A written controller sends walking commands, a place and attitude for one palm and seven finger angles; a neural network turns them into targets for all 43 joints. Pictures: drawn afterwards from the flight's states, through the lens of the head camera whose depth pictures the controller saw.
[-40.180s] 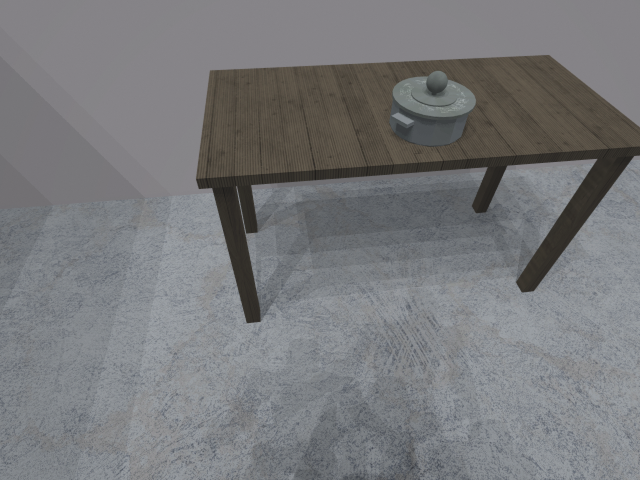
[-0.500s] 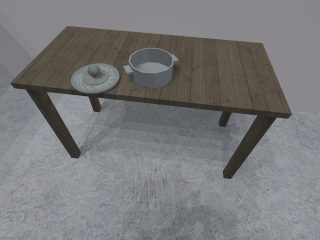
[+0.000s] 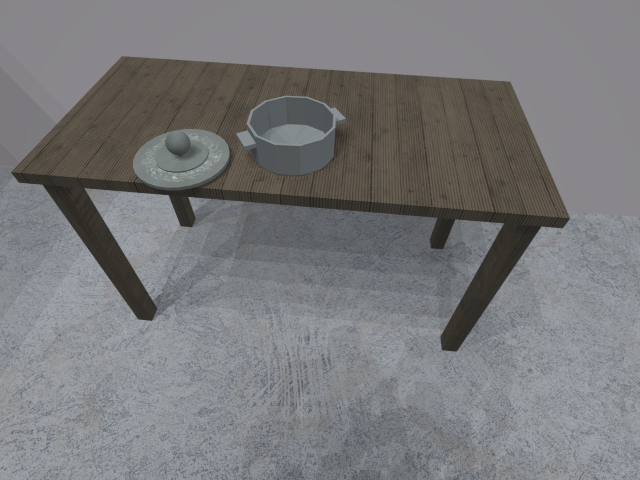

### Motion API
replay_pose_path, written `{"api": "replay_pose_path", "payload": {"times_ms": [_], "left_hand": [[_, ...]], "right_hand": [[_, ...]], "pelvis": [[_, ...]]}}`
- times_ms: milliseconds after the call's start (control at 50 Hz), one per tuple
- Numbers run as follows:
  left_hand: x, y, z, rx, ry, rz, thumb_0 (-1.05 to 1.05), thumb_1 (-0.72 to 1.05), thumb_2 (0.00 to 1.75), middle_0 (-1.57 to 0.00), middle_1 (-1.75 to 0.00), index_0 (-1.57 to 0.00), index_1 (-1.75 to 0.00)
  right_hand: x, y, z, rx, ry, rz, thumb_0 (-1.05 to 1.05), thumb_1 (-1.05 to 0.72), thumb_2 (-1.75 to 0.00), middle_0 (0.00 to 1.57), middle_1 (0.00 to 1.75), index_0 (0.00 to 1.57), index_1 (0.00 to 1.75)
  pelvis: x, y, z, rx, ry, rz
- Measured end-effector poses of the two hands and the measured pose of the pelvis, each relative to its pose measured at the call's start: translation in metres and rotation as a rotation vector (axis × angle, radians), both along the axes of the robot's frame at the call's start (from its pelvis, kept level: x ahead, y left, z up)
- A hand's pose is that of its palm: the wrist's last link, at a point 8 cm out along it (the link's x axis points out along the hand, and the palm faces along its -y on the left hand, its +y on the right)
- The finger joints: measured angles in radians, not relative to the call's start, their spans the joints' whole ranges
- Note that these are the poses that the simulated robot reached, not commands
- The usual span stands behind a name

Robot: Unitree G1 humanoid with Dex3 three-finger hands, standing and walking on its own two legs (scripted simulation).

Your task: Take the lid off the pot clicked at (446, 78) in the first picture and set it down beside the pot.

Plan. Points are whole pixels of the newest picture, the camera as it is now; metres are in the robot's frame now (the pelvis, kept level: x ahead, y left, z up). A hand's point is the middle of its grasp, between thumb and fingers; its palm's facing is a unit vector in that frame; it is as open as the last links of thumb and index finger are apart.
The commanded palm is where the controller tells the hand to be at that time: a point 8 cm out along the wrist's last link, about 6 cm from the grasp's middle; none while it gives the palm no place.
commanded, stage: let the arm hang, fingers relaxed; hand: left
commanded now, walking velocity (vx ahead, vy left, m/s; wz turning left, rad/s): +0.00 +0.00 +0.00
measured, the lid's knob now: (177, 143) +0.75 +0.33 -0.03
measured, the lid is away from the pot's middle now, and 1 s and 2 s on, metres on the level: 0.25 0.25 0.25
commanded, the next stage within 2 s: look to check the result in 0.80 s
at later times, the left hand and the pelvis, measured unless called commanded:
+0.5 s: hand out of the picture -0.02 +0.16 -0.18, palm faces +0.04 -0.98 -0.17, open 7.3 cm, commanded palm none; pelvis -0.01 +0.00 +0.00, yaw +0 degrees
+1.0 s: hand out of the picture -0.01 +0.17 -0.18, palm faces +0.03 -0.98 -0.19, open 7.3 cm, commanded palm none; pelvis -0.01 +0.00 +0.00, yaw -1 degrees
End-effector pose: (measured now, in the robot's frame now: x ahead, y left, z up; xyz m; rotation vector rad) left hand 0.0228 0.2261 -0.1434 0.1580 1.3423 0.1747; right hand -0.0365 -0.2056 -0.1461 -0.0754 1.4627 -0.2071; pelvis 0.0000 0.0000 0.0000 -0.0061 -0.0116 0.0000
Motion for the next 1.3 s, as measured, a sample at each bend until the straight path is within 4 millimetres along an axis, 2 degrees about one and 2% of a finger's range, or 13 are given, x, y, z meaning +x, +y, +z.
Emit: {"api": "replay_pose_path", "payload": {"times_ms": [240,440,860,1300], "left_hand": [[-0.033,-0.009,-0.003,-0.024,0.064,0.017,0.01,0.92,0.90,-0.20,-0.30,-0.20,-0.30],[-0.048,-0.016,-0.005,-0.046,0.090,0.022,0.01,0.92,0.90,-0.20,-0.30,-0.20,-0.30],[-0.043,-0.013,-0.004,-0.034,0.084,0.007,0.01,0.92,0.90,-0.20,-0.30,-0.20,-0.30],[-0.043,-0.013,-0.005,-0.040,0.080,0.005,0.01,0.92,0.90,-0.20,-0.30,-0.20,-0.30]], "right_hand": [[0.004,0.002,0.001,0.000,-0.028,0.006,0.01,-0.90,-0.90,0.20,0.30,0.20,0.30],[0.005,-0.002,0.003,-0.014,-0.038,0.014,0.01,-0.91,-0.90,0.20,0.30,0.20,0.30],[-0.004,0.003,0.002,0.000,-0.017,-0.002,0.01,-0.90,-0.90,0.20,0.30,0.20,0.30],[-0.001,0.000,0.003,-0.011,-0.024,-0.003,0.01,-0.91,-0.90,0.20,0.30,0.20,0.30]], "pelvis": [[-0.007,0.000,0.001,-0.001,0.000,-0.004],[-0.011,0.001,0.002,0.000,-0.001,-0.005],[-0.013,0.000,0.002,0.000,0.003,-0.010],[-0.013,0.000,0.002,-0.001,-0.001,-0.012]]}}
